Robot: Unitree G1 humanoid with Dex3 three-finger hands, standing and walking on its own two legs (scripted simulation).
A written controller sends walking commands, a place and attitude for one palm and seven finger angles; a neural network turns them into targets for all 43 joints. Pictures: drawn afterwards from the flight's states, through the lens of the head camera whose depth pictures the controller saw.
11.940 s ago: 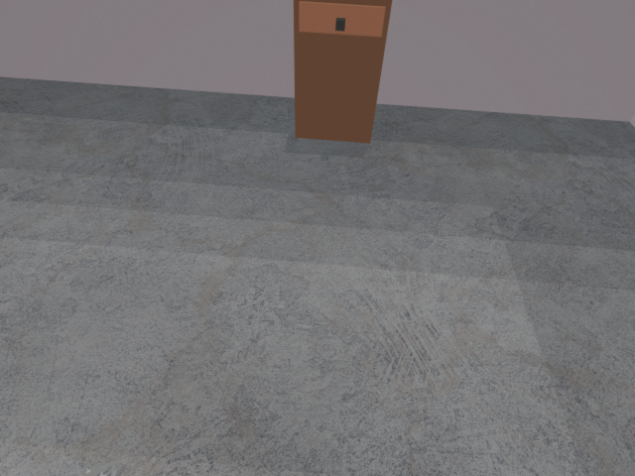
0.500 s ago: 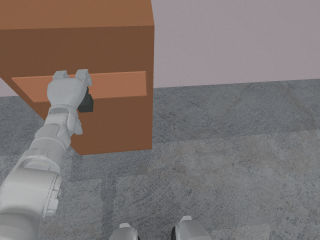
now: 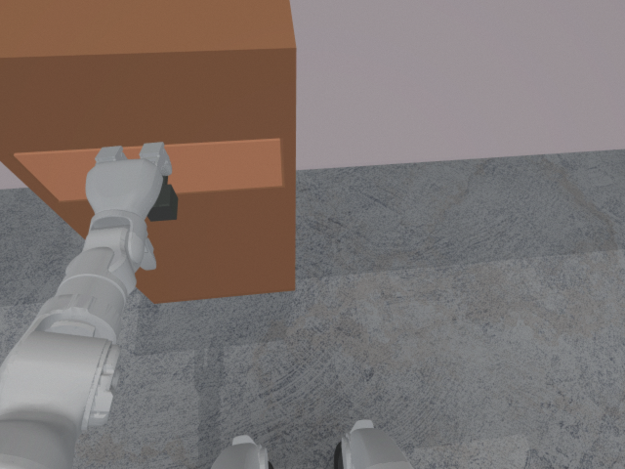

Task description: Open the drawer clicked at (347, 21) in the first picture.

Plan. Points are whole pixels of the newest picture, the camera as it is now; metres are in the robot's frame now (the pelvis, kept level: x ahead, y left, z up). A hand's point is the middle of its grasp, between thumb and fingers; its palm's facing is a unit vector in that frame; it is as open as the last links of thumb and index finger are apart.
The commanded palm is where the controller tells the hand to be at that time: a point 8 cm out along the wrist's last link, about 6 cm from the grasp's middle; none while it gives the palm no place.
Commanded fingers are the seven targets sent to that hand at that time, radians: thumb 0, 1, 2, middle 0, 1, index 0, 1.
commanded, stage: lower the fingers behind the handle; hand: left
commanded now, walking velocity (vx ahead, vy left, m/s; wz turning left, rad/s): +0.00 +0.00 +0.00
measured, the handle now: (161, 192) +0.54 +0.21 -0.07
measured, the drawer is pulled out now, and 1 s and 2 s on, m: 0.00 0.00 0.00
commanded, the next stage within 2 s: close the thumb around the handle in 1.40 s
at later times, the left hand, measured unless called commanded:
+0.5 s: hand (155, 214) +0.48 +0.21 -0.05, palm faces -0.08 -0.03 -1.00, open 13.8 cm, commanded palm +0.47 +0.20 +0.00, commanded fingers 0.00 -0.50 0.30 -0.30 -1.20 -0.30 -1.20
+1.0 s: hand (157, 220) +0.49 +0.21 -0.08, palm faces -0.04 -0.02 -1.00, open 13.9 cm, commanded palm +0.48 +0.20 -0.03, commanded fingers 0.00 -0.50 0.30 -0.30 -1.20 -0.30 -1.20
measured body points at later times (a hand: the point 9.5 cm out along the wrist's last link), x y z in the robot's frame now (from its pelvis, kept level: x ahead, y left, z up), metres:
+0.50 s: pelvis -0.02 +0.00 -0.02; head +0.13 +0.00 +0.40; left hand +0.48 +0.21 +0.00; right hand -0.02 -0.27 -0.15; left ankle -0.02 +0.10 -0.68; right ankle +0.01 -0.12 -0.68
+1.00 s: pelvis -0.02 +0.00 -0.05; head +0.14 +0.01 +0.37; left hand +0.49 +0.21 -0.03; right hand -0.02 -0.27 -0.17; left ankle -0.02 +0.10 -0.68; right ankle +0.01 -0.12 -0.68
